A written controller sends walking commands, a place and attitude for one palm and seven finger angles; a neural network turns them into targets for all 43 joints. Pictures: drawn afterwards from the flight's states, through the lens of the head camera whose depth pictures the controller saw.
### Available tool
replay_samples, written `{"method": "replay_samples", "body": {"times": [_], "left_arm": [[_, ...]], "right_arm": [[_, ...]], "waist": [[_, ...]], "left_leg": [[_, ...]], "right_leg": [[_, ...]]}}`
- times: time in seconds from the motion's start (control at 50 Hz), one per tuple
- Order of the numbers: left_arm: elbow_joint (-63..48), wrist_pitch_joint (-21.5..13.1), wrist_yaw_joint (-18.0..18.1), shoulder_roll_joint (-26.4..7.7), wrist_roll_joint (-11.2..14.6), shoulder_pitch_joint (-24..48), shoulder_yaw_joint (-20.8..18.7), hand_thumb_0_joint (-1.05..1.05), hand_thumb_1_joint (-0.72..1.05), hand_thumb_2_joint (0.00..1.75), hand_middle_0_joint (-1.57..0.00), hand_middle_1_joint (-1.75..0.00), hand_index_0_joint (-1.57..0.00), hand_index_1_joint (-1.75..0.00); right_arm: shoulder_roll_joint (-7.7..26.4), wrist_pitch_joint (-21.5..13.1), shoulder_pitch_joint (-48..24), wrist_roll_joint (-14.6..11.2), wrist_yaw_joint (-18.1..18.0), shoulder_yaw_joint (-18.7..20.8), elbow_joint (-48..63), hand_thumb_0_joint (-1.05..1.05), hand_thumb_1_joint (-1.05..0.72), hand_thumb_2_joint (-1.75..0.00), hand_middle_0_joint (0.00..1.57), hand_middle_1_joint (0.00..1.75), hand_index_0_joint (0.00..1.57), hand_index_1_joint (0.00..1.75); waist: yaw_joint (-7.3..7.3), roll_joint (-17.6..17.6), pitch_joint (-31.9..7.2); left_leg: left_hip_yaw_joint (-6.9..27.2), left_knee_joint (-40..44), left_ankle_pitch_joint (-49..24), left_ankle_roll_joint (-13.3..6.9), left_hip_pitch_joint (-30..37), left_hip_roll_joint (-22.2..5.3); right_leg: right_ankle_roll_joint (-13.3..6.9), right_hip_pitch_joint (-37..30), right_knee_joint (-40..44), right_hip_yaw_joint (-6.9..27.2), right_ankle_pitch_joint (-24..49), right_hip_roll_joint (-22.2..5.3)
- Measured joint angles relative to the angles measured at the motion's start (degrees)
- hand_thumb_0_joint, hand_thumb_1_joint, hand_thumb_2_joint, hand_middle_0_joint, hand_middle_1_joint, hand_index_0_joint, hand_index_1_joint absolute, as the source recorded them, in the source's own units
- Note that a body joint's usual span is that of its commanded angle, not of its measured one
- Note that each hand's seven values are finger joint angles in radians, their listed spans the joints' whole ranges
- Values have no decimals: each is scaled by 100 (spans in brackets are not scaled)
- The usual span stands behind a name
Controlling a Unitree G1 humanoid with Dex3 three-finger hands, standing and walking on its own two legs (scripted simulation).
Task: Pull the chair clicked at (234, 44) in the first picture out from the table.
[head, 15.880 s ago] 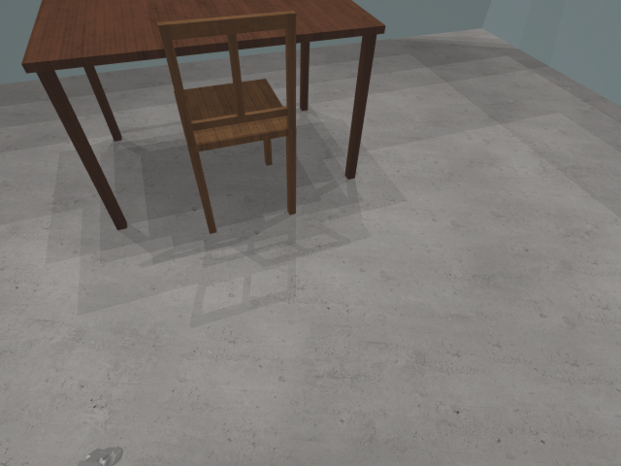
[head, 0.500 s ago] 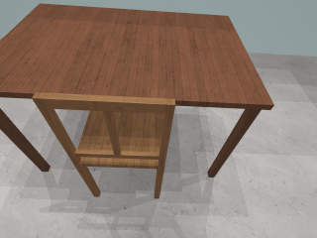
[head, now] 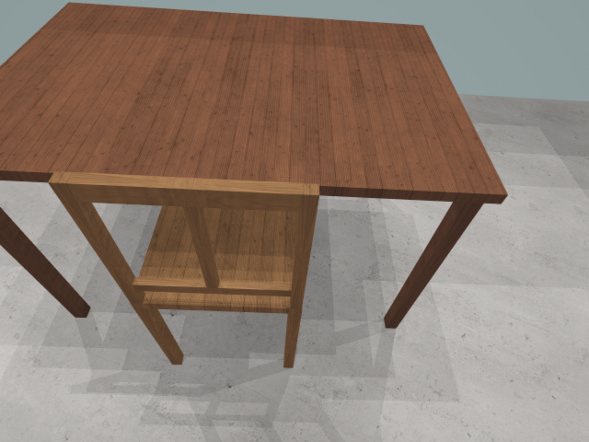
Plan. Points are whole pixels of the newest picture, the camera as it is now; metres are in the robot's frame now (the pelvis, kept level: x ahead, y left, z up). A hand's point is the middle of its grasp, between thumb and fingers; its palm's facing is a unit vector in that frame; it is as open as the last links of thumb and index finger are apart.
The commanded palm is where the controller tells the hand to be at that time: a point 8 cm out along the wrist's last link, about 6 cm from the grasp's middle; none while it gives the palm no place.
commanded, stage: come to a stop and stand still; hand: left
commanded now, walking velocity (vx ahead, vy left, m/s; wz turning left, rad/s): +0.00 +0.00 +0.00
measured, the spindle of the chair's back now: (204, 249) +0.45 +0.20 -0.09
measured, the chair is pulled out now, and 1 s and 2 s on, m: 0.00 0.00 0.00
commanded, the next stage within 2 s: look again from close up in 0.02 s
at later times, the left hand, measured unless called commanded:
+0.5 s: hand out of the picture -0.01 +0.21 -0.18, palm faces +0.01 -0.97 -0.23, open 7.4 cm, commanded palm none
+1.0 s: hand out of the picture -0.05 +0.19 -0.18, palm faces +0.01 -0.99 -0.17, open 7.4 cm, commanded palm none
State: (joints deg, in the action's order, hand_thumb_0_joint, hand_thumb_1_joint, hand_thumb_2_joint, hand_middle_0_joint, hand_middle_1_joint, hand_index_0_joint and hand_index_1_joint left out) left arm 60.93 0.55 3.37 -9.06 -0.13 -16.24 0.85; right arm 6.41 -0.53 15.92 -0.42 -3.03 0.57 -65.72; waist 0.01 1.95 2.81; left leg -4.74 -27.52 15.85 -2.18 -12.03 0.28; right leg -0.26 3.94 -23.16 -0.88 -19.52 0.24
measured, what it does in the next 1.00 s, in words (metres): stands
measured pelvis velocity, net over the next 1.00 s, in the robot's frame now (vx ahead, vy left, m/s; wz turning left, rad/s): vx -0.03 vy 0.02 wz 0.01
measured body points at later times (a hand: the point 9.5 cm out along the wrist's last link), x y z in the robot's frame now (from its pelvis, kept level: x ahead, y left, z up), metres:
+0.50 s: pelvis -0.04 +0.02 +0.00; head -0.03 +0.02 +0.45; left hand -0.01 +0.26 -0.16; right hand +0.01 -0.21 -0.16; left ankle -0.01 +0.09 -0.74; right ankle -0.08 -0.11 -0.74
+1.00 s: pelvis -0.03 +0.02 +0.00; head -0.02 +0.04 +0.45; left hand -0.05 +0.24 -0.17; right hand -0.01 -0.21 -0.15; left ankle -0.01 +0.09 -0.74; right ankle -0.08 -0.11 -0.74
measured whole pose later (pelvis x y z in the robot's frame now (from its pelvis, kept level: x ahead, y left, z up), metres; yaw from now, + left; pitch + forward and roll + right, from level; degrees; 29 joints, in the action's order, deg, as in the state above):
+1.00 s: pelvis -0.03 +0.02 +0.00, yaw +0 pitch +0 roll +0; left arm 63.1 -0.4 2.1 -9.9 -1.0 -18.4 1.1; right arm 9.1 -1.2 13.7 0.1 -1.3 -0.9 -64.3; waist 0.6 2.3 1.7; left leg -5.1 -25.1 12.1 -4.4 -13.1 2.8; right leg 1.7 6.8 -25.1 -0.5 -17.9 -2.2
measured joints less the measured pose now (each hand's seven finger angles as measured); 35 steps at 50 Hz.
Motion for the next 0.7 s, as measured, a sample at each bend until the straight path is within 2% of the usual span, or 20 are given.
{"method": "replay_samples", "body": {"times": [0.08, 0.16, 0.22, 0.42, 0.7], "left_arm": [[-29, 0, 2, -28, -11, 19, 0, 1, 92, 90, -20, -30, -20, -30], [-144, -166, 20, 23, -77, -3, 3, 0, 91, 90, -20, -30, -20, -30], [-191, -181, -8, -2, -69, 18, -5, 0, 91, 90, -20, -30, -20, -30], [-303, -60, -72, -165, -84, 51, -28, 0, 91, 90, -20, -30, -20, -30], [-9, -58, -142, -179, -83, -275, 11, 0, 91, 90, -20, -30, -20, -30]], "right_arm": [[73, 5, -66, -5, 37, 19, 19, 2, -94, -90, 20, 29, 20, 30], [290, 22, -93, 88, 139, 7, 376, 2, -94, -90, 20, 29, 20, 30], [382, -7, -117, 110, 154, -2, 556, 2, -93, -90, 20, 29, 20, 30], [406, 30, -209, 116, 207, -81, 664, 1, -92, -90, 20, 29, 20, 30], [363, -12, -161, 76, 232, -130, 386, 1, -91, -90, 20, 29, 20, 30]], "waist": [[-6, -28, -20], [-68, -252, -19], [-117, -305, -32], [-26, -240, -197], [49, -28, -78]], "left_leg": [[-8, 101, -75, -16, 34, 30], [62, -349, 98, -24, -302, -57], [52, -490, 116, -97, -366, 14], [-23, -357, -51, -185, -241, 168], [-22, 114, -386, -206, -243, 224]], "right_leg": [[18, -6, 39, 3, 44, -27], [27, 230, -200, -30, 10, 53], [56, 344, -481, -33, -117, -24], [131, 377, -689, 22, -125, -185], [173, 436, -344, 19, 145, -226]]}}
